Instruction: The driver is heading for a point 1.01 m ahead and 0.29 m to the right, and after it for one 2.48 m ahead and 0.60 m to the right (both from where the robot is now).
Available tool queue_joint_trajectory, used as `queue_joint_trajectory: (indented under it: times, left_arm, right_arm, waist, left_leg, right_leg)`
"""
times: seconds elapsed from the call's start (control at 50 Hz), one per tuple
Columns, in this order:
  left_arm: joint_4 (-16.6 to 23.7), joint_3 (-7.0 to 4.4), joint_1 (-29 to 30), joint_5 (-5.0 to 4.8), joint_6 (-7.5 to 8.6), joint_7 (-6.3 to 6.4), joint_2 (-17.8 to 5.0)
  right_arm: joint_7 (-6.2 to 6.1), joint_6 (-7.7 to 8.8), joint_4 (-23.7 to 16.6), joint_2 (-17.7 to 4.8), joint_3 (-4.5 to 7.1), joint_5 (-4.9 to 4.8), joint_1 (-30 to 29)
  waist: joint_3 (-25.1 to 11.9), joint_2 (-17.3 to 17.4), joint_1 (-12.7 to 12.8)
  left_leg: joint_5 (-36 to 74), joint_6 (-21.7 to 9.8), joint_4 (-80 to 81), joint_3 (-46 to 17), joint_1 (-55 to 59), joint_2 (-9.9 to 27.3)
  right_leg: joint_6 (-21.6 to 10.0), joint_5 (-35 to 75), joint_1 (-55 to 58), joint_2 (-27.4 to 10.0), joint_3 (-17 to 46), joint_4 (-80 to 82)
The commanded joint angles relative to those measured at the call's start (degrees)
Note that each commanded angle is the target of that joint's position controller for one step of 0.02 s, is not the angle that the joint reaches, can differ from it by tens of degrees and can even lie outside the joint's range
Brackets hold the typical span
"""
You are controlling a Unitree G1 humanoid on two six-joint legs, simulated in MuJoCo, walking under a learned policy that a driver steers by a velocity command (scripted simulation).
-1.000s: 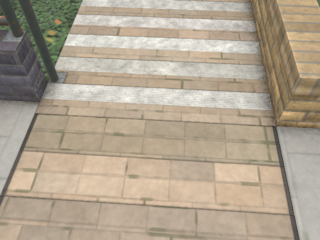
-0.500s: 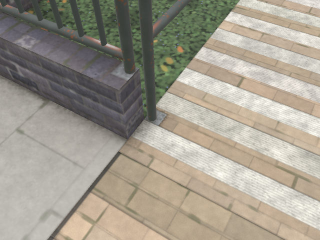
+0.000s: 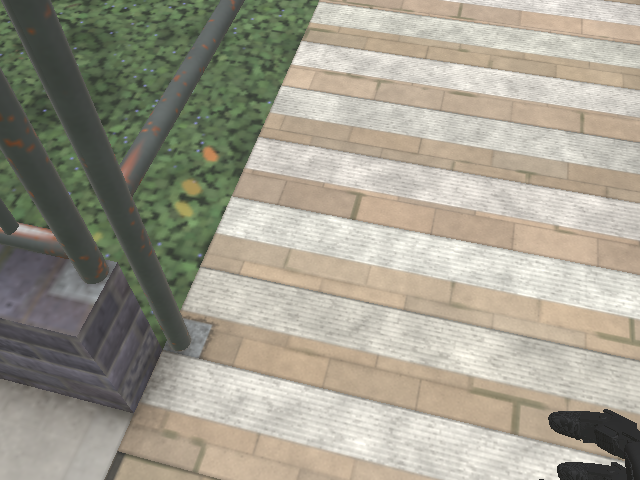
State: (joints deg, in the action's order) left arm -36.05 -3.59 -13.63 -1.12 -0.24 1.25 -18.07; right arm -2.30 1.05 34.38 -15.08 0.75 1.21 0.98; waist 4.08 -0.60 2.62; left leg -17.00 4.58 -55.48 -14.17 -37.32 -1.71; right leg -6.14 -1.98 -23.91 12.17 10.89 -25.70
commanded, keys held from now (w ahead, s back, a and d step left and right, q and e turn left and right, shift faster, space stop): e+shift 0.22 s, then w+e+shift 0.04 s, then e+shift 0.28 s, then shift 0.34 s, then q+shift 0.12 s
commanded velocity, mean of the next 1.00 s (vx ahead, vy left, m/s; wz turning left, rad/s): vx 0.06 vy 0.00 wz -0.68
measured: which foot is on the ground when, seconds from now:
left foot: up 0.00-0.18, down 0.20-0.68, up 0.70-1.00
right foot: down 0.00-0.22, up 0.24-0.66, down 0.68-1.00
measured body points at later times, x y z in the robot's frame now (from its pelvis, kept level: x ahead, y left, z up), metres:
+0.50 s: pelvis +0.11 +0.07 +0.01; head +0.15 +0.06 +0.46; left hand +0.38 +0.25 -0.08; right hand +0.11 -0.25 -0.08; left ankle +0.16 +0.17 -0.73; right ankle +0.08 -0.09 -0.65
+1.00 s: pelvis +0.13 +0.00 +0.01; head +0.15 -0.02 +0.46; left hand +0.44 +0.06 -0.08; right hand +0.05 -0.29 -0.11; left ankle +0.23 +0.10 -0.71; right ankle +0.08 -0.09 -0.73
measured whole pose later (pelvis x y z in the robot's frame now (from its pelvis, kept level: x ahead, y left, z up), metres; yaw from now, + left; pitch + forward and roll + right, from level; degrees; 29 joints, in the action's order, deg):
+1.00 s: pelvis +0.13 +0.00 +0.01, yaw -40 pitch +1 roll +0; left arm -37.0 -1.5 -6.1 1.3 -0.7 0.7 -13.8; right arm -0.7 -1.8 43.7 -16.4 2.4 -0.4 10.6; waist 1.2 1.3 -1.1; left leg -19.8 3.7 -43.4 0.5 -22.7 3.2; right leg -2.0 -13.9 -16.7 1.2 -1.0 -29.1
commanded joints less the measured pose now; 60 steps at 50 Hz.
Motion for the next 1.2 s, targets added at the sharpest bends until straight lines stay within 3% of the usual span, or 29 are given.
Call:
queue_joint_trajectory:
  times: [0.02,0.1,0.18,0.2,0.22,0.24,0.26,0.28,0.34,0.4,0.5,0.56,0.64,0.68,0.7,0.72,0.74,0.76,0.8,0.88,0.92,0.98,1.06,1.08,1.1,1.12,1.14,1.16,1.2]
  left_arm:
    - [5.19,-3.31,1.40,-0.94,-1.28,1.57,-9.48]
    - [6.13,-3.65,1.70,0.41,-2.65,1.60,-8.63]
    - [7.55,-4.05,3.38,-0.68,-2.66,1.22,-8.22]
    - [7.77,-3.48,3.14,-0.98,-2.70,0.97,-6.54]
    - [7.09,-2.44,-1.50,-0.57,-2.82,0.63,-3.12]
    - [9.02,-2.94,-1.63,-1.13,-2.33,-0.08,-5.90]
    - [8.62,-3.90,-0.25,-0.26,-1.71,-0.47,-10.69]
    - [7.92,-4.19,0.31,0.30,-1.80,-0.58,-11.38]
    - [6.47,-3.31,-0.96,0.32,-2.15,-0.64,-8.16]
    - [8.65,-2.41,2.90,-0.64,-2.09,-0.80,-6.12]
    - [9.71,-1.63,5.30,-0.23,-2.13,-1.61,-4.41]
    - [9.72,-1.43,6.32,-0.07,-2.37,-2.22,-3.78]
    - [9.50,-2.12,5.37,0.04,-3.12,-2.62,-4.11]
    - [6.78,-3.83,-1.76,0.49,-2.80,-1.87,-8.05]
    - [7.70,-5.25,-4.66,1.35,-2.39,-0.54,-15.72]
    - [8.67,-4.42,-2.72,2.61,-1.29,-0.80,-14.44]
    - [7.98,-3.23,-2.53,2.60,-0.40,-1.43,-10.64]
    - [6.72,-2.66,-0.10,2.02,0.14,-1.30,-8.74]
    - [6.64,-1.94,5.21,0.79,-0.12,-0.78,-7.28]
    - [5.61,-1.13,8.22,1.74,0.08,-0.28,-5.75]
    - [4.05,0.19,9.05,2.25,0.44,-0.23,-2.04]
    - [1.54,-0.93,7.66,2.69,0.31,-0.23,-5.95]
    - [-0.03,-2.02,7.00,0.87,-0.88,1.17,-7.57]
    - [-0.50,-2.03,5.85,0.81,-0.86,1.53,-6.48]
    - [0.75,-1.79,5.04,2.27,-0.54,1.71,-4.23]
    - [3.10,-1.40,11.90,2.56,-0.32,2.02,-3.30]
    - [4.35,-1.56,14.52,2.04,0.17,1.51,-3.28]
    - [3.88,-1.90,13.09,0.56,0.92,0.31,-3.32]
    - [3.31,-2.58,13.59,-0.16,2.76,-1.16,-4.84]
  right_arm:
    - [-0.79,-0.51,-0.89,-5.27,2.23,-1.23,3.51]
    - [-0.02,1.50,-0.86,-5.92,2.72,-1.32,-0.83]
    - [1.21,3.32,1.01,-8.46,4.58,-1.88,2.61]
    - [1.23,3.35,1.75,-9.17,4.97,-1.72,4.09]
    - [0.79,2.69,0.94,-11.25,5.30,-0.80,3.25]
    - [0.86,1.73,1.39,-13.08,5.83,0.96,5.71]
    - [0.60,1.73,0.69,-11.33,5.93,0.68,5.50]
    - [-0.02,1.50,0.08,-9.28,5.39,-0.22,3.81]
    - [-1.48,0.61,-0.22,-7.62,4.34,-0.75,3.46]
    - [-1.52,-0.08,0.83,-8.50,4.49,-0.02,5.31]
    - [-0.33,-0.69,2.30,-11.31,5.64,-0.13,6.20]
    - [0.52,-0.71,2.79,-12.61,6.25,-0.91,5.54]
    - [2.01,-0.02,4.30,-13.22,6.63,-3.73,6.61]
    - [2.36,0.68,6.17,-9.53,5.46,-3.85,10.04]
    - [2.66,1.16,2.98,-4.89,3.41,0.49,10.10]
    - [2.41,1.12,3.02,-7.18,3.85,0.53,8.88]
    - [2.12,0.52,3.71,-10.88,4.91,-1.39,6.32]
    - [1.73,0.12,3.76,-9.79,4.68,-2.14,5.95]
    - [0.76,-0.88,4.82,-9.58,4.67,-1.27,6.99]
    - [0.67,-1.73,6.04,-6.60,3.50,-1.18,10.30]
    - [1.09,-2.01,7.00,-4.29,2.37,-1.07,11.05]
    - [1.62,-2.38,5.41,-7.89,3.16,-1.85,8.99]
    - [2.38,-2.17,3.99,-8.67,3.84,-1.89,10.30]
    - [2.35,-2.08,3.56,-10.07,4.32,-1.70,10.73]
    - [1.74,-1.88,3.28,-14.81,5.78,-1.76,11.67]
    - [1.72,-1.54,2.91,-16.56,6.45,-1.18,14.25]
    - [1.79,-0.44,3.97,-15.39,6.51,-0.80,20.10]
    - [1.70,0.57,4.30,-13.48,6.20,-1.88,19.57]
    - [1.22,1.05,2.93,-11.91,5.75,-3.31,15.63]
  waist:
    - [-12.74,-5.52,-1.80]
    - [-9.28,-9.88,0.48]
    - [-9.99,-10.87,-1.52]
    - [-11.43,-7.24,-1.95]
    - [-14.45,2.65,0.62]
    - [-15.09,16.99,0.58]
    - [-11.88,13.71,-1.06]
    - [-8.06,11.55,-1.56]
    - [-4.26,6.06,-2.59]
    - [-4.45,7.41,-4.24]
    - [-6.29,8.08,-5.15]
    - [-6.88,8.23,-5.02]
    - [-8.16,8.76,-3.19]
    - [-11.50,2.33,-0.30]
    - [-16.15,-16.24,-1.28]
    - [-22.03,-16.43,0.47]
    - [-20.02,-9.09,2.39]
    - [-16.40,-8.14,0.54]
    - [-12.73,-6.18,-1.93]
    - [-12.49,-6.82,-4.05]
    - [-13.02,-7.09,-3.80]
    - [-9.19,-9.21,-2.16]
    - [-5.68,-6.53,-3.07]
    - [-4.85,-2.24,-2.72]
    - [-5.38,10.89,-0.43]
    - [-4.25,17.60,-4.92]
    - [-7.89,15.08,-7.77]
    - [-7.69,11.09,-6.19]
    - [-3.63,9.02,-4.45]
  left_leg:
    - [4.65,0.64,7.38,3.36,4.22,-2.95]
    - [4.57,-0.38,17.74,2.81,8.67,-3.68]
    - [8.11,-2.57,32.27,2.65,18.39,-2.49]
    - [14.14,-4.40,37.93,1.61,25.76,1.98]
    - [21.01,-9.68,36.09,-6.32,35.22,13.41]
    - [13.16,-17.38,38.91,-18.00,37.48,21.67]
    - [-3.80,-17.37,41.46,-19.08,36.34,22.54]
    - [-6.02,-15.52,41.17,-13.57,34.12,19.45]
    - [7.95,-14.28,40.41,-0.82,30.66,15.17]
    - [15.25,-15.64,40.85,5.88,31.63,14.28]
    - [21.24,-17.17,39.76,12.51,33.84,17.14]
    - [23.43,-16.16,38.32,16.18,31.89,18.11]
    - [28.76,-13.82,31.55,16.98,33.82,19.62]
    - [24.06,-7.75,17.61,22.69,25.34,14.50]
    - [-13.31,-2.13,-1.38,25.02,5.44,8.20]
    - [-23.88,0.12,-12.93,16.10,-0.94,4.17]
    - [-20.74,-0.16,-16.81,12.97,-0.58,5.77]
    - [-16.86,-0.85,-14.96,12.53,-1.54,6.46]
    - [-10.09,-0.30,-10.58,12.61,1.54,6.86]
    - [-5.52,0.52,0.20,13.41,10.78,5.10]
    - [-3.04,0.10,9.11,13.39,16.76,6.14]
    - [-1.87,-1.19,13.10,15.97,19.13,4.45]
    - [3.46,-5.64,21.23,17.09,18.75,3.55]
    - [14.13,-7.91,25.34,13.02,19.99,5.31]
    - [27.67,-12.85,29.24,0.74,23.29,12.56]
    - [28.24,-22.41,36.12,-15.27,26.52,19.55]
    - [8.79,-25.61,40.66,-21.18,32.29,21.41]
    - [-15.76,-23.00,42.26,-21.44,34.02,19.49]
    - [-26.86,-19.17,45.01,-19.64,31.26,17.36]
  right_leg:
    - [-1.61,-7.63,10.47,-12.49,17.86,6.44]
    - [-1.97,-15.16,11.03,-11.61,22.04,5.93]
    - [-0.86,-7.29,13.41,-11.00,26.38,0.79]
    - [0.85,-16.11,10.01,-8.43,24.00,-4.39]
    - [3.23,-32.34,2.21,-3.93,16.15,-16.08]
    - [5.27,-35.76,-9.22,-0.39,4.81,-26.88]
    - [7.09,-28.17,-15.73,-6.44,3.17,-33.32]
    - [7.96,-24.80,-17.75,-7.52,1.19,-36.03]
    - [10.69,-18.75,-19.23,-11.22,-4.93,-45.92]
    - [12.48,-15.59,-20.42,-15.13,-8.81,-44.09]
    - [12.94,-13.36,-16.30,-18.42,-10.36,-33.56]
    - [11.08,-12.86,-9.14,-17.82,-12.54,-25.13]
    - [6.94,-14.21,0.19,-13.92,-14.62,-9.36]
    - [2.86,4.74,18.67,-13.10,-11.47,4.25]
    - [-4.16,36.59,35.39,-30.63,9.90,-0.55]
    - [-15.90,39.20,32.51,-38.41,18.26,0.35]
    - [-14.58,36.33,29.66,-34.38,11.04,0.83]
    - [-11.01,29.77,27.02,-30.33,6.25,0.78]
    - [-7.53,24.00,20.09,-26.57,2.25,2.05]
    - [-7.61,21.30,13.93,-24.64,-1.07,3.52]
    - [-6.88,15.16,12.42,-24.44,-3.69,3.86]
    - [-7.33,4.85,9.79,-26.30,-2.96,4.58]
    - [-3.68,-3.39,10.56,-26.74,-3.15,0.64]
    - [-0.32,-8.58,9.09,-23.99,-6.06,-4.09]
    - [4.94,-14.25,3.42,-16.33,-14.23,-15.54]
    - [8.58,-25.81,-7.02,-6.94,-15.00,-26.04]
    - [8.10,-36.47,-13.75,-7.66,-8.05,-36.66]
    - [6.52,-32.03,-16.97,-10.82,-4.06,-38.10]
    - [5.63,-24.22,-18.61,-12.54,-4.80,-31.98]
Keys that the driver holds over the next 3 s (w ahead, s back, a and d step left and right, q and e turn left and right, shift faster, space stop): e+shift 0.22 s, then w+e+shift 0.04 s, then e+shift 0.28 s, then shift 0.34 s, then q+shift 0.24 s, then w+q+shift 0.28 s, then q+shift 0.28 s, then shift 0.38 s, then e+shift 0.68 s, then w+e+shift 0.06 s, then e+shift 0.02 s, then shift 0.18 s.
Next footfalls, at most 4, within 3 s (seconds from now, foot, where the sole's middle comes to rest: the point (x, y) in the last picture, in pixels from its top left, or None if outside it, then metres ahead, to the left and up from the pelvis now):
0.20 left None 0.20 0.16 -0.77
0.68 right None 0.11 -0.12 -0.77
1.06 left None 0.24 0.07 -0.77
1.42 right None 0.19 -0.18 -0.77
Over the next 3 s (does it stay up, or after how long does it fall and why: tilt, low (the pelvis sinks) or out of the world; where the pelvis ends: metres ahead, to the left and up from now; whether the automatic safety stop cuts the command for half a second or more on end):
stays up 0.43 -0.12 0.00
